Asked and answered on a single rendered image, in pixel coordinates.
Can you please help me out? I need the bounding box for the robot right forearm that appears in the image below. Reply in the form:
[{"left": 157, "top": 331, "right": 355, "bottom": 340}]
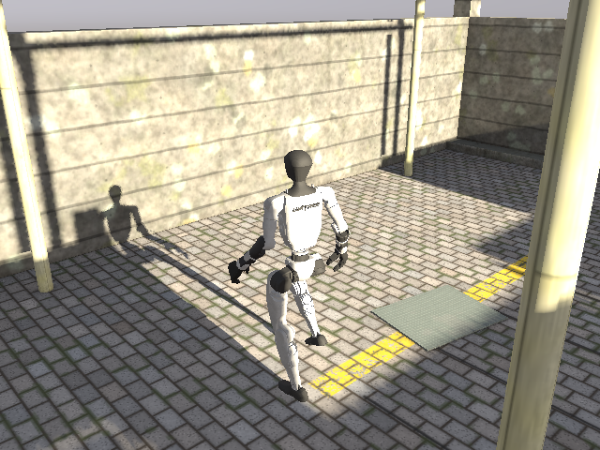
[{"left": 336, "top": 219, "right": 349, "bottom": 254}]

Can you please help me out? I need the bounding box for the right robot hand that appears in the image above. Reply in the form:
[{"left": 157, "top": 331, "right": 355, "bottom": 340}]
[{"left": 326, "top": 249, "right": 348, "bottom": 272}]

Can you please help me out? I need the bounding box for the right robot upper arm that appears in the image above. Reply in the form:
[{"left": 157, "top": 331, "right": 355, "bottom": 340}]
[{"left": 315, "top": 187, "right": 348, "bottom": 234}]

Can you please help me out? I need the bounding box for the left robot hand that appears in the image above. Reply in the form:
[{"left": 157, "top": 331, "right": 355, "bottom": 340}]
[{"left": 228, "top": 261, "right": 249, "bottom": 284}]

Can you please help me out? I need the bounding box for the left robot upper arm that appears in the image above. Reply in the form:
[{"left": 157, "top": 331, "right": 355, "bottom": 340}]
[{"left": 261, "top": 194, "right": 284, "bottom": 250}]

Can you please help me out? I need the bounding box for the robot right shin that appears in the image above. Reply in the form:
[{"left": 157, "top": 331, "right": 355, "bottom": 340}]
[{"left": 293, "top": 280, "right": 321, "bottom": 338}]

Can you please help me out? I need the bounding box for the robot right foot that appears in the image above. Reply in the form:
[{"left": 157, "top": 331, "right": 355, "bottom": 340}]
[{"left": 305, "top": 333, "right": 328, "bottom": 346}]

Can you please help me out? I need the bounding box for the robot left forearm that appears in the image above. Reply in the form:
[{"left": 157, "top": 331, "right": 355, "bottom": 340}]
[{"left": 236, "top": 236, "right": 265, "bottom": 270}]

